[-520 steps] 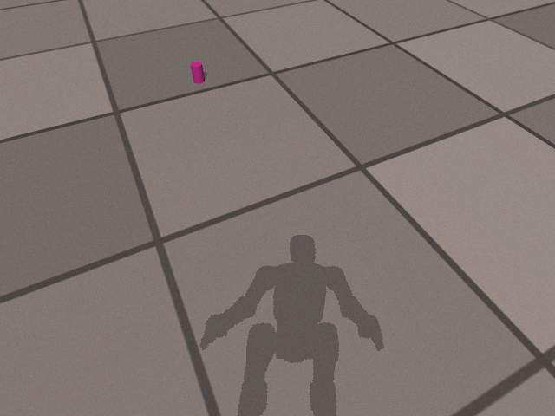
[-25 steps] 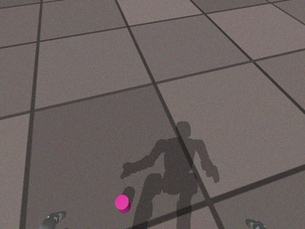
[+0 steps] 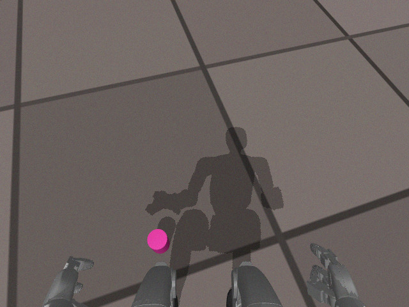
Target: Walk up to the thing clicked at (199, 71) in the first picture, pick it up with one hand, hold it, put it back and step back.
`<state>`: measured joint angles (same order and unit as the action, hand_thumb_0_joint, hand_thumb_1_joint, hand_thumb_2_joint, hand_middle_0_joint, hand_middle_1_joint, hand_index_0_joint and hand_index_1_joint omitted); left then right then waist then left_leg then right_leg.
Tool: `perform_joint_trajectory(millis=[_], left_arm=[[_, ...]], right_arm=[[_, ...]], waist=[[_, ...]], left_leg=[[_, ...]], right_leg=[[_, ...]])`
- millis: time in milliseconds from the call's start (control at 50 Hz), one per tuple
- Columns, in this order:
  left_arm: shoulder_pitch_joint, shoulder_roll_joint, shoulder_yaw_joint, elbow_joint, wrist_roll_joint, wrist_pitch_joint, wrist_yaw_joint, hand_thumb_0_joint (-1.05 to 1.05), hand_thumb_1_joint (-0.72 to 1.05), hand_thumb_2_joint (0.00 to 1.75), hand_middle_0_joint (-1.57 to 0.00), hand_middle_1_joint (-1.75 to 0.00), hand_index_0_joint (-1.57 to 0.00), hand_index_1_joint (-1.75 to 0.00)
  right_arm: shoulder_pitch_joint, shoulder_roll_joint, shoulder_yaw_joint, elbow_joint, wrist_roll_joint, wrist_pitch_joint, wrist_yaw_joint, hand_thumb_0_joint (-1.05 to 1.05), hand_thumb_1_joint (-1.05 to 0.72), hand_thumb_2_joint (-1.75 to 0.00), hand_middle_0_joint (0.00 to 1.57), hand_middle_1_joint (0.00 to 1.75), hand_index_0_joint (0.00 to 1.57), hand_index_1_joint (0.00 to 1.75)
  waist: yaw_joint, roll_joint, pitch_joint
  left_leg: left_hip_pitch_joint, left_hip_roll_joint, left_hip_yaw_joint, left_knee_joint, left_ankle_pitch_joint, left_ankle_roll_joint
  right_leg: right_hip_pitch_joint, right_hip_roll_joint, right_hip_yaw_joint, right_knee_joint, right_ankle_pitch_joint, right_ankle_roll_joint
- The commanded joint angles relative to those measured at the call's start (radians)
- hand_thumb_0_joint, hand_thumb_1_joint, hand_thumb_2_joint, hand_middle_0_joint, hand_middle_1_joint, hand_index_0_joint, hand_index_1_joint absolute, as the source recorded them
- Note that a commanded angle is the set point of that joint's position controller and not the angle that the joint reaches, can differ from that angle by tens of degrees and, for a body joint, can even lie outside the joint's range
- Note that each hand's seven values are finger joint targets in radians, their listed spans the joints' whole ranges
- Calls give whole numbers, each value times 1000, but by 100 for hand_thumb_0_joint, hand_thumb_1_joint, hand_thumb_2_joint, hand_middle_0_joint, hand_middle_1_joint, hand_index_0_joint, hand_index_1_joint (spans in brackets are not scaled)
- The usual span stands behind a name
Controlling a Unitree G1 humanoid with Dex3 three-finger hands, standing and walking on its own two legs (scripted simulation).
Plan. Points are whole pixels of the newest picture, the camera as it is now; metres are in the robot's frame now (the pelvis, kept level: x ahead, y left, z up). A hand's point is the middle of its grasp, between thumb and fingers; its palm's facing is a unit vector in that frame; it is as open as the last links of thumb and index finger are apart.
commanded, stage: rise first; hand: left
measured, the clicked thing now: (159, 241) +0.33 +0.17 -0.62
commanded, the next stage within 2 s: none
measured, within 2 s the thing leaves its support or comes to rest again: neither
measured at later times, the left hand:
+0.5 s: hand (115, 266) +0.21 +0.25 -0.34, palm faces -0.43 -0.45 -0.78, open 14.0 cm
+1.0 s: hand (125, 250) +0.27 +0.25 -0.43, palm faces -0.48 -0.20 -0.85, open 14.3 cm
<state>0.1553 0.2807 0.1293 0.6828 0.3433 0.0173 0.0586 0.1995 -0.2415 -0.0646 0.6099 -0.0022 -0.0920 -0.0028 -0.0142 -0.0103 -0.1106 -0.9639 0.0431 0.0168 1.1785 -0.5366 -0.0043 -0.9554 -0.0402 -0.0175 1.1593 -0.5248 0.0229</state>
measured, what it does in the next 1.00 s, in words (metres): lowers itself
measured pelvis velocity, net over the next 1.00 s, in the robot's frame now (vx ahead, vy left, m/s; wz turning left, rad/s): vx -0.08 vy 0.00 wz -0.03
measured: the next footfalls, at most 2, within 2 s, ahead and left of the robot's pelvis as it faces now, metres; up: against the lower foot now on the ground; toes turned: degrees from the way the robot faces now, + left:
none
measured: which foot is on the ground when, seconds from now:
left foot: down 0.00-1.00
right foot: down 0.00-1.00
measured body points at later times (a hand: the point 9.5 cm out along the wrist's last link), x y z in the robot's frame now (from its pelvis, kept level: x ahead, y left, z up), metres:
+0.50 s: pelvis -0.05 -0.01 -0.19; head +0.14 +0.00 +0.22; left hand +0.23 +0.27 -0.30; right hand +0.14 -0.28 -0.31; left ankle +0.01 +0.12 -0.64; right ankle +0.02 -0.14 -0.64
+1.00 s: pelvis -0.08 +0.00 -0.27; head +0.12 +0.03 +0.14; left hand +0.29 +0.26 -0.38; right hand +0.03 -0.29 -0.39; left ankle +0.01 +0.12 -0.64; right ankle +0.01 -0.14 -0.64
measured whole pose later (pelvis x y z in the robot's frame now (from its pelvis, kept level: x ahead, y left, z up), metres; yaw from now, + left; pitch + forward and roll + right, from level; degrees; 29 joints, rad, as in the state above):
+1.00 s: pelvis -0.08 +0.00 -0.27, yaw -2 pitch +34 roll -4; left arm -0.50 0.47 0.03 1.05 1.02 -0.15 0.34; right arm 0.13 -0.28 -0.07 0.75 -0.04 -0.09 0.05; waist -0.08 0.01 -0.16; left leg -2.06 0.04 -0.06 2.13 -0.66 0.00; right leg -2.02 -0.04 -0.03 2.09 -0.65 0.02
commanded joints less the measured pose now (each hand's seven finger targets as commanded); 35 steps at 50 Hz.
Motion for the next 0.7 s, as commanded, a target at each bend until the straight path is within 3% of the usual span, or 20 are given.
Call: perform_joint_trajectory(millis=[0, 60, 140, 160, 220, 300, 360, 440, 460, 480, 500, 540, 620, 680], left_arm=[[66, 162, 51, -252, 36, -10, 44, 0, -56, 100, -11, -101, -8, -104], [-26, 173, 19, -294, 64, 3, 48, 0, -57, 100, -10, -103, -8, -105], [-145, 201, -4, -167, 158, -29, 56, 0, -54, 98, -11, -101, -9, -102], [-157, 223, 14, -153, 183, -47, 64, 0, -52, 98, -10, -101, -9, -102], [-186, 203, -31, -111, 256, -96, 92, 0, -50, 96, -11, -100, -11, -100], [-238, 275, 10, -66, 335, -134, 143, 0, -51, 98, -10, -100, -9, -101], [-298, 295, 7, -97, 393, -138, 183, 0, -56, 102, -7, -101, -6, -103], [-437, 347, 20, -124, 438, -111, 230, 0, -56, 103, -7, -100, -5, -102], [-475, 338, 6, -121, 445, -104, 237, 0, -57, 103, -7, -100, -6, -101], [-507, 373, 26, -102, 448, -96, 244, 0, -57, 103, -7, -99, -5, -101], [-524, 355, 15, -74, 452, -88, 244, 0, -58, 104, -7, -99, -5, -101], [-576, 384, 18, -52, 453, -87, 236, 0, -58, 104, -7, -99, -5, -101], [-659, 372, -28, 50, 468, -101, 215, 0, -59, 106, -7, -99, -5, -102], [-667, 373, -38, 130, 497, -116, 208, 0, -58, 106, -7, -99, -5, -101]], right_arm=[[-12, -153, -59, -148, 4, -60, -9, 0, -87, -90, 20, 30, 20, 30], [-29, -163, -55, -146, 9, -70, -15, 0, -89, -90, 20, 30, 20, 30], [-52, -171, -54, -125, 6, -91, -11, 0, -88, -90, 20, 30, 20, 30], [-54, -172, -61, -123, 3, -97, -7, 0, -86, -89, 20, 30, 20, 30], [-60, -180, -58, -114, 2, -105, 8, 0, -87, -90, 20, 30, 20, 30], [-73, -195, -68, -95, 4, -105, 22, 0, -87, -90, 20, 30, 20, 30], [-69, -200, -79, -80, 3, -97, 29, 0, -88, -90, 20, 30, 20, 30], [-61, -205, -84, -51, -4, -81, 28, 0, -89, -90, 20, 30, 20, 30], [-54, -200, -84, -45, -6, -78, 26, 0, -90, -90, 20, 30, 20, 30], [-52, -203, -83, -35, -8, -74, 24, 0, -90, -90, 20, 30, 20, 30], [-54, -201, -83, -27, -13, -71, 23, 0, -90, -90, 20, 30, 20, 30], [-49, -204, -87, -24, -18, -66, 19, 0, -89, -90, 20, 30, 20, 30], [-42, -194, -83, -5, -25, -56, 17, 0, -90, -91, 20, 30, 20, 30], [-31, -202, -80, 8, -24, -50, 21, 0, -90, -91, 20, 30, 20, 30]], waist=[[6, 83, -317], [-33, 78, -322], [-51, 36, -332], [-33, 29, -348], [-38, 42, -429], [0, 78, -510], [11, 101, -603], [2, 92, -694], [-8, 69, -702], [-8, 52, -699], [-13, 46, -695], [-15, 41, -717], [-36, -12, -649], [-34, -8, -601]], left_leg=[[136, -22, -47, -84, 274, -1], [59, -18, -58, -20, 223, 3], [-116, -29, -53, 139, 185, 12], [-164, -37, -37, 183, 159, 17], [-234, -44, -36, 273, 178, 16], [-315, -47, -43, 364, 182, 7], [-342, -48, -35, 430, 190, 6], [-390, -46, -24, 511, 185, 13], [-425, -47, -18, 530, 160, 18], [-460, -48, -16, 545, 131, 21], [-489, -49, -16, 557, 105, 22], [-519, -50, -12, 578, 54, 26], [-630, -55, -8, 610, -77, 36], [-671, -57, -12, 627, -109, 39]], right_leg=[[3, 38, -27, -21, 213, -46], [-84, 36, -24, 36, 180, -45], [-236, 31, -22, 164, 150, -43], [-255, 28, -16, 185, 137, -40], [-329, 28, -14, 280, 153, -44], [-439, 27, -16, 396, 147, -48], [-485, 26, -18, 450, 154, -50], [-520, 29, -14, 493, 156, -47], [-515, 31, -11, 491, 144, -45], [-511, 31, -9, 495, 125, -43], [-527, 31, -10, 508, 99, -44], [-534, 33, -9, 516, 43, -43], [-569, 41, 1, 506, -115, -43], [-625, 45, -11, 531, -147, -48]])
